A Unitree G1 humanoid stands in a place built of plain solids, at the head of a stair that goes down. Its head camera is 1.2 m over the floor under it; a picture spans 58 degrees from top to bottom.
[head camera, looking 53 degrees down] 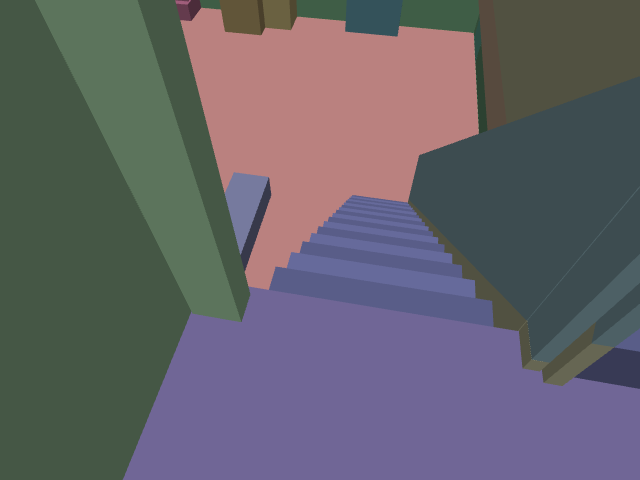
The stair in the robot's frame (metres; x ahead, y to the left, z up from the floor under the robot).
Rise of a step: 0.21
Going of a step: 0.22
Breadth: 0.83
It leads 11 degrees to the right of straight ahead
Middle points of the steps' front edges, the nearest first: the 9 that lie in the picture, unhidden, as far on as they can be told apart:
0.64 -0.19 0.00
0.86 -0.23 -0.20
1.07 -0.27 -0.41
1.29 -0.31 -0.62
1.51 -0.35 -0.83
1.72 -0.39 -1.03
1.94 -0.44 -1.24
2.16 -0.48 -1.45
2.37 -0.52 -1.65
